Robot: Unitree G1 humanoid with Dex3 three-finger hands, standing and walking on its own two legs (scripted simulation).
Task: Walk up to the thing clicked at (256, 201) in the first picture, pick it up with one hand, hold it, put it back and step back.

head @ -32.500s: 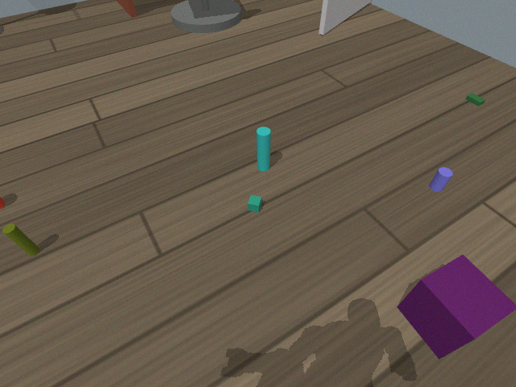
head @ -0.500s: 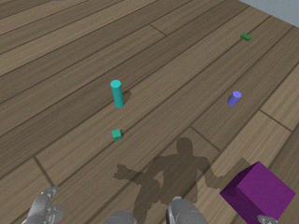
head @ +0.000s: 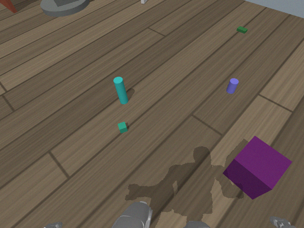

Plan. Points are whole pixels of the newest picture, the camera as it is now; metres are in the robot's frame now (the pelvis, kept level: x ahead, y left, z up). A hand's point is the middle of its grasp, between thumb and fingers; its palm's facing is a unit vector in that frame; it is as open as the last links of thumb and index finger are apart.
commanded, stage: step back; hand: left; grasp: from above
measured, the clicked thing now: (122, 127) +0.80 +0.32 -0.74
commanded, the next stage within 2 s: stand in 1.72 s
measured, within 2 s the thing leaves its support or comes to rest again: neither
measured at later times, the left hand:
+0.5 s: hand out of the picture -0.10 +0.26 -0.16, palm faces +0.00 -0.92 -0.39, open 7.3 cm
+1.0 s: hand out of the picture -0.22 +0.26 -0.14, palm faces +0.06 -0.92 -0.39, open 7.3 cm
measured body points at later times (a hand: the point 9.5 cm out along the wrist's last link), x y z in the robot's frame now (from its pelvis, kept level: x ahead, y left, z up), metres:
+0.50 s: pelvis -0.18 -0.01 -0.01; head -0.12 +0.00 +0.44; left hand -0.10 +0.31 -0.13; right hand -0.04 -0.32 -0.11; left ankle -0.10 +0.12 -0.73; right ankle -0.23 -0.14 -0.71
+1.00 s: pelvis -0.27 -0.02 +0.00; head -0.25 -0.01 +0.45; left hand -0.22 +0.31 -0.12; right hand -0.19 -0.32 -0.12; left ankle -0.27 +0.11 -0.73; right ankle -0.25 -0.14 -0.71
